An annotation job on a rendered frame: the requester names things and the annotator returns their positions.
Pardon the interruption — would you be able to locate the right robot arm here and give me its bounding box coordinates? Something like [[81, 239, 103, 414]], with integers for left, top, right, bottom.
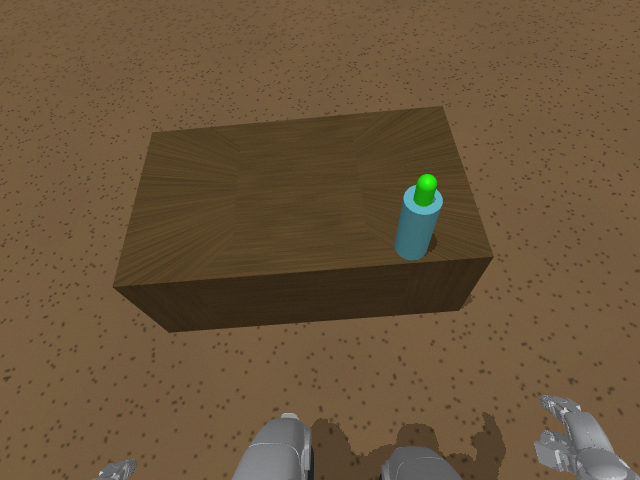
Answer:
[[575, 448, 640, 480]]

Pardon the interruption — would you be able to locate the left robot hand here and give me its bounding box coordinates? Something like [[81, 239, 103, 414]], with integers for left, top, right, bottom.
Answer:
[[92, 459, 137, 480]]

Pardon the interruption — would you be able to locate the bottle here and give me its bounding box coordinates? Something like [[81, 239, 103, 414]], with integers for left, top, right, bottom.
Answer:
[[395, 174, 443, 260]]

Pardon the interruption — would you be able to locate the right robot hand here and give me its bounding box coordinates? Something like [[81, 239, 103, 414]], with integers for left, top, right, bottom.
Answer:
[[534, 395, 615, 475]]

